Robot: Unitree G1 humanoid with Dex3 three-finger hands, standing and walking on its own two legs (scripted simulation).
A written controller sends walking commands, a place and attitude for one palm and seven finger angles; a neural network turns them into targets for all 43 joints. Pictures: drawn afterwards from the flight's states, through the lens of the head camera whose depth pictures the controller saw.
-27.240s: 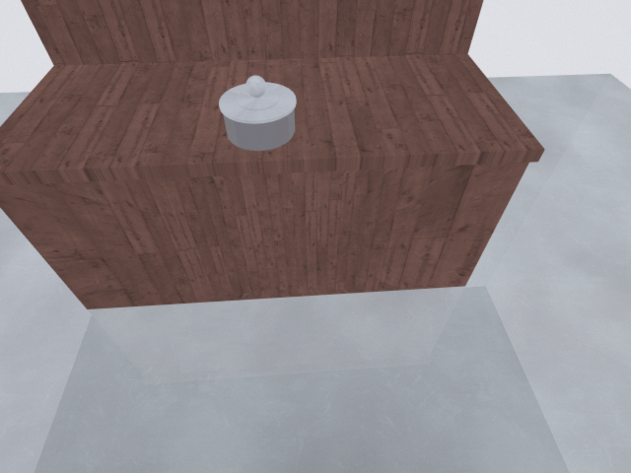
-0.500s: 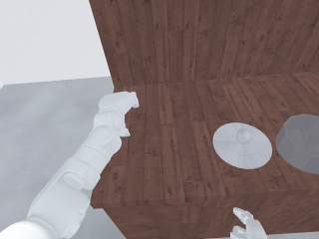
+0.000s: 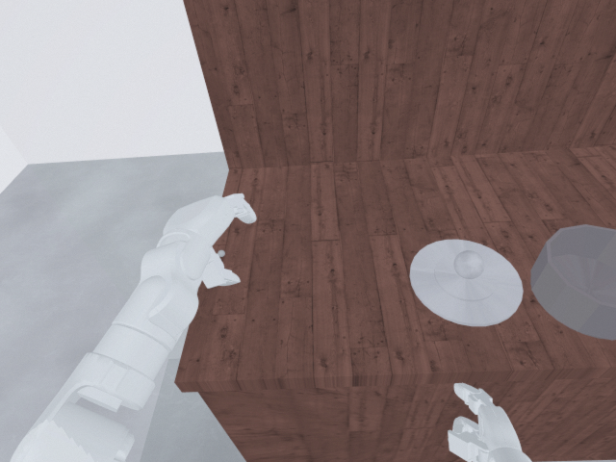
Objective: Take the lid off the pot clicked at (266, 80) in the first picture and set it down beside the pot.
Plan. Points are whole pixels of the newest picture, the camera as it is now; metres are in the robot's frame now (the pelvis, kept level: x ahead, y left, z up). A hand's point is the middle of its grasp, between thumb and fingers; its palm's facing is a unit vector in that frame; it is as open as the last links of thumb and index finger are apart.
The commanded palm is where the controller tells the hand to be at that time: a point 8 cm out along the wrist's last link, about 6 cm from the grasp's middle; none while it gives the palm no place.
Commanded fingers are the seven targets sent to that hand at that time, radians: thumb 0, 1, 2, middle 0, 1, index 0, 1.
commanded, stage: draw the hand back to the body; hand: left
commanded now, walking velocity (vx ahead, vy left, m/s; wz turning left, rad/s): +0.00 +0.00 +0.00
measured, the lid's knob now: (469, 264) +0.48 -0.24 -0.05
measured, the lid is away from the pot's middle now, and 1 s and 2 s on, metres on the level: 0.21 0.21 0.21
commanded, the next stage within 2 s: step back with the hand held close in 1.74 s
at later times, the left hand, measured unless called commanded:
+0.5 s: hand (200, 252) +0.31 +0.15 +0.16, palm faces +0.16 -0.96 -0.24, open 9.9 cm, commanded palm +0.27 +0.20 +0.17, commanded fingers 0.00 0.45 0.87 -0.31 -0.47 -0.31 -0.47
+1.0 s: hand (155, 296) +0.25 +0.18 +0.16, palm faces +0.26 -0.92 -0.28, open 7.7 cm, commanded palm +0.21 +0.23 +0.17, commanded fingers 0.00 0.90 0.90 -0.20 -0.30 -0.20 -0.30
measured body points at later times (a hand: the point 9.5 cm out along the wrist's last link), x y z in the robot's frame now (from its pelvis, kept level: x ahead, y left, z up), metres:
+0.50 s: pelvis +0.01 -0.01 +0.00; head +0.00 -0.03 +0.45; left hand +0.30 +0.20 +0.17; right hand +0.18 -0.25 -0.09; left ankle +0.01 +0.13 -0.74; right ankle +0.01 -0.12 -0.74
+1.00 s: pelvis +0.00 -0.02 +0.00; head -0.02 -0.04 +0.45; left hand +0.23 +0.23 +0.18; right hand +0.19 -0.23 -0.09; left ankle +0.01 +0.13 -0.74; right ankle +0.01 -0.12 -0.74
